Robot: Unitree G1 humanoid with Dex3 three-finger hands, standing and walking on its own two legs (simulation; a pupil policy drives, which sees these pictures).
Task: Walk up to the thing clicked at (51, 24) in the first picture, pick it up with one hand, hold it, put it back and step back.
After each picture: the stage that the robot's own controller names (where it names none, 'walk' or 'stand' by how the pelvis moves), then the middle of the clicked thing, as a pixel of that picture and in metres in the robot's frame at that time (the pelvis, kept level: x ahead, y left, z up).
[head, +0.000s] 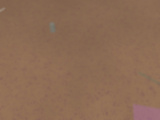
stand; (52, 27) +1.69 +0.36 -0.72
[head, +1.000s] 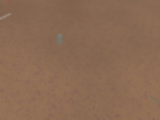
walk; (59, 39) +1.56 +0.17 -0.70
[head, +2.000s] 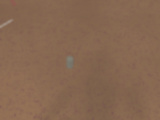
walk; (69, 62) +0.98 +0.10 -0.71
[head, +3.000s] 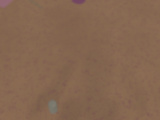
walk; (52, 106) +0.57 +0.19 -0.71
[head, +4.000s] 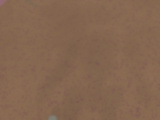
stand; out of the picture +0.40 +0.22 -0.70
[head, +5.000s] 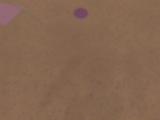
stand; out of the picture +0.35 +0.20 -0.72
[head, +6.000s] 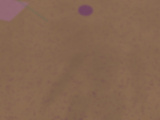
stand; out of the picture +0.36 +0.19 -0.73
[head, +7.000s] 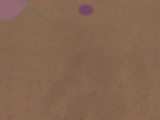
stand; out of the picture +0.36 +0.20 -0.73
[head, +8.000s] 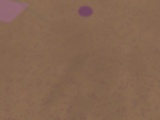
stand; out of the picture +0.35 +0.20 -0.73
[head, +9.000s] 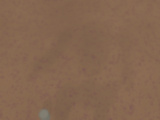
go down; (44, 115) +0.38 +0.21 -0.67
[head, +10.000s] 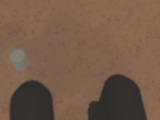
go down; (19, 60) +0.45 +0.22 -0.30
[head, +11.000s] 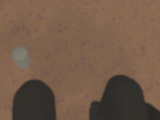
close in; (21, 58) +0.45 +0.21 -0.30
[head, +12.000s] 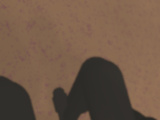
close in; out of the picture +0.44 +0.26 -0.23
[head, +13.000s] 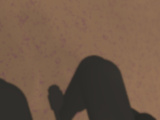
close; out of the picture +0.43 +0.27 -0.23
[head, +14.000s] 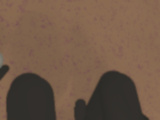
lift; out of the picture +0.36 +0.26 -0.15
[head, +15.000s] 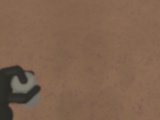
lift; (27, 90) +0.32 +0.18 +0.00
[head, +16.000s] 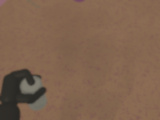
hold; (34, 93) +0.32 +0.17 -0.02
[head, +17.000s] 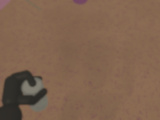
hold; (36, 95) +0.32 +0.17 -0.02
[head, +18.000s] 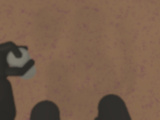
crouch; (23, 64) +0.41 +0.19 -0.10
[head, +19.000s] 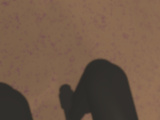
lower; out of the picture +0.45 +0.26 -0.23
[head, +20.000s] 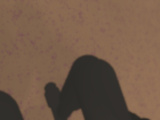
lower; out of the picture +0.45 +0.28 -0.24
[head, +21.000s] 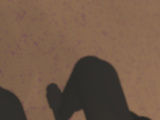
lower; out of the picture +0.45 +0.28 -0.24
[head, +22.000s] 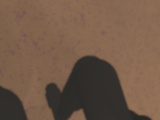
lower; out of the picture +0.45 +0.28 -0.24
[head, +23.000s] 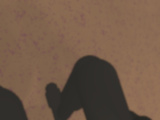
loosen; out of the picture +0.45 +0.28 -0.24
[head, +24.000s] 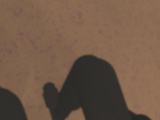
withdraw; out of the picture +0.44 +0.26 -0.24
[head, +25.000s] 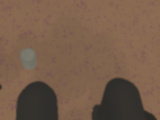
walk; (28, 59) +0.46 +0.21 -0.31
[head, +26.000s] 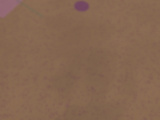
stand; out of the picture +0.39 +0.18 -0.65
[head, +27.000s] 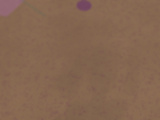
stand; out of the picture +0.39 +0.19 -0.67
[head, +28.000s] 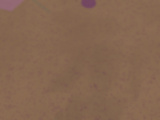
stand; out of the picture +0.40 +0.18 -0.68
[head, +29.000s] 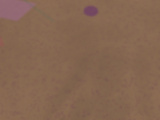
walk; out of the picture +0.40 +0.19 -0.72
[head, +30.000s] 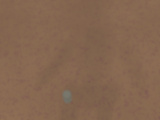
walk; (67, 96) +0.52 +0.10 -0.70
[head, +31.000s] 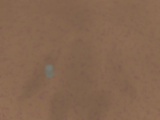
walk; (49, 71) +0.73 +0.20 -0.71
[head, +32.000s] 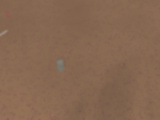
stand; (60, 65) +1.02 +0.27 -0.71
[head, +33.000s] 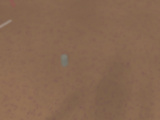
stand; (64, 60) +1.02 +0.17 -0.72
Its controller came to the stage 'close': yes
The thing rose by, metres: 0.70
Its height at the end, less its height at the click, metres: +0.00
